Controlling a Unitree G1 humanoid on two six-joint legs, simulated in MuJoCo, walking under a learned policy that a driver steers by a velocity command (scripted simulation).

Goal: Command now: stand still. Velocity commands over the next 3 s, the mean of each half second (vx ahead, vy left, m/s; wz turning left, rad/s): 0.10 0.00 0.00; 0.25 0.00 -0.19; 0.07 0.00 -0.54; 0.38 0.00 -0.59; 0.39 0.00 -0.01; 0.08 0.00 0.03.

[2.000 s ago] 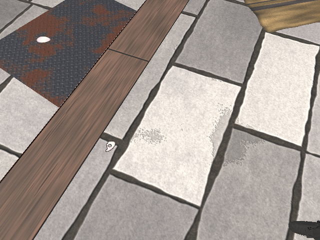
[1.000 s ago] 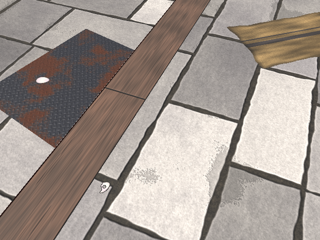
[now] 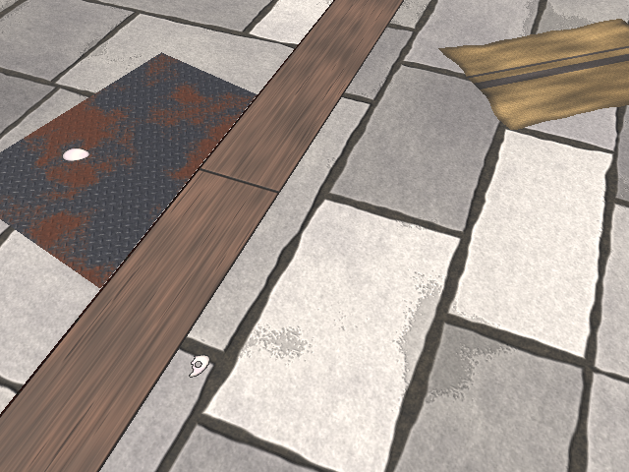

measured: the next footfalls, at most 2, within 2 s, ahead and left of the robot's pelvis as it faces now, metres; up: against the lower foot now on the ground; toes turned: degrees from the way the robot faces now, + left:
right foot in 0.96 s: +0.38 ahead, -0.05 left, +0.00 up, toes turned -7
left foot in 1.44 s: +0.42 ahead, +0.15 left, +0.00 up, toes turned -28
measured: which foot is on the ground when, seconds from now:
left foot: down 0.00-0.94, up 0.96-1.00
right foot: down 0.00-0.52, up 0.54-0.94, down 0.96-1.00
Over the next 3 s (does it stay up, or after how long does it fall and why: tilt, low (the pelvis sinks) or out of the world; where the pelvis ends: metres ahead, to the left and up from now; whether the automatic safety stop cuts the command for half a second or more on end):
stays up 0.70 -0.36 -0.01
